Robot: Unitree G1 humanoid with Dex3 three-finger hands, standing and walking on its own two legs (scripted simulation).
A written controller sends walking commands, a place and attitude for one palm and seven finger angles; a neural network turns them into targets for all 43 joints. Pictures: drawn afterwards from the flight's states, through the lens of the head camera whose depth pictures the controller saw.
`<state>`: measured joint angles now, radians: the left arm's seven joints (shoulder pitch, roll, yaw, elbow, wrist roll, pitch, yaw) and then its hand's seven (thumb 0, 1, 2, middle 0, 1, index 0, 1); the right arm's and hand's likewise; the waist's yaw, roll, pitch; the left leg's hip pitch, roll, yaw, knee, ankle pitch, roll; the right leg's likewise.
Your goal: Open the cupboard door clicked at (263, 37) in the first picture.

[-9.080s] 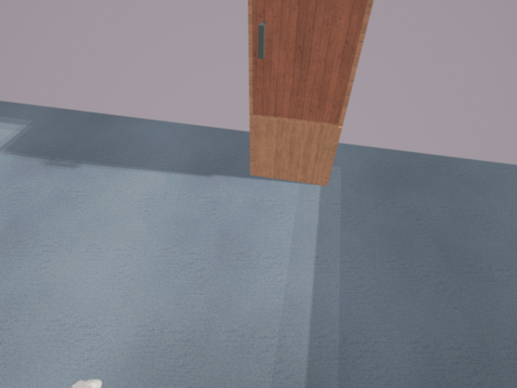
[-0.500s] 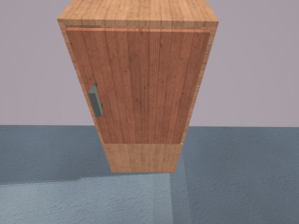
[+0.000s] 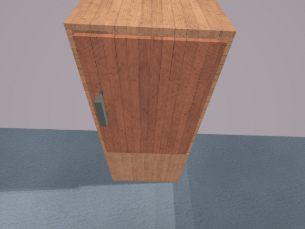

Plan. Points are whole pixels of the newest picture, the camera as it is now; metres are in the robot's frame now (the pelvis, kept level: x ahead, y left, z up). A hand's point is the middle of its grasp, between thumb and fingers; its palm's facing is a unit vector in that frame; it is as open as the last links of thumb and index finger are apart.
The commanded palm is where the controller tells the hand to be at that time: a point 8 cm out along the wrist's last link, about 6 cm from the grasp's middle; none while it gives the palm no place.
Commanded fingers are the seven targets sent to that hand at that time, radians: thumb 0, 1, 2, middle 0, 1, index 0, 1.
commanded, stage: come to a stop and stand still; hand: left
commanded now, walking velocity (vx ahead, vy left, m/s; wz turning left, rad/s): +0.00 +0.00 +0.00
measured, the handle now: (102, 108) +0.48 +0.21 +0.00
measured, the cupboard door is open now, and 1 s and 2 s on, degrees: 0 0 0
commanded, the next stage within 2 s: look again from close up in 0.22 s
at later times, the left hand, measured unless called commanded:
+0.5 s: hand out of the picture +0.00 +0.19 -0.18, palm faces +0.01 -0.98 -0.22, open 7.4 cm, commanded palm none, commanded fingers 0.00 0.90 0.90 -0.20 -0.30 -0.20 -0.30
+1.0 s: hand out of the picture -0.08 +0.17 -0.17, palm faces +0.08 -0.98 -0.16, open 7.4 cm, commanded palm +0.04 +0.22 -0.07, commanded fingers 0.00 0.83 0.87 -0.20 -0.34 -0.20 -0.34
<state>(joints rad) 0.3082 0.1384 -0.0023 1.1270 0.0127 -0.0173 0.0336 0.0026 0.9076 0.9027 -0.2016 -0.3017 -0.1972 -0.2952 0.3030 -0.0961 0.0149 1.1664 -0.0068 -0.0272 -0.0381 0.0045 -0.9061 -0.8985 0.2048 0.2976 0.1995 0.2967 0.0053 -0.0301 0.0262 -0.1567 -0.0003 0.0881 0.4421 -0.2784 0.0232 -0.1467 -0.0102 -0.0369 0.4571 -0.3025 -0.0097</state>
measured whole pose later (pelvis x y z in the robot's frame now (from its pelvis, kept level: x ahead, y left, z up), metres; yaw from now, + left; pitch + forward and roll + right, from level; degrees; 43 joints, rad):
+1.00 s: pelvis -0.05 +0.01 +0.00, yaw +1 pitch -1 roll +0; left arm 0.42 0.14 -0.02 0.94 -0.03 0.05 0.04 0.01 0.91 0.90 -0.20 -0.30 -0.20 -0.30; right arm 0.37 -0.15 0.02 1.06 0.00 0.00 -0.02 0.00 -0.90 -0.90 0.20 0.30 0.20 0.30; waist -0.01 -0.01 0.02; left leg -0.25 0.00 0.07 0.48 -0.21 0.03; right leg -0.22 -0.02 -0.05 0.48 -0.23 -0.01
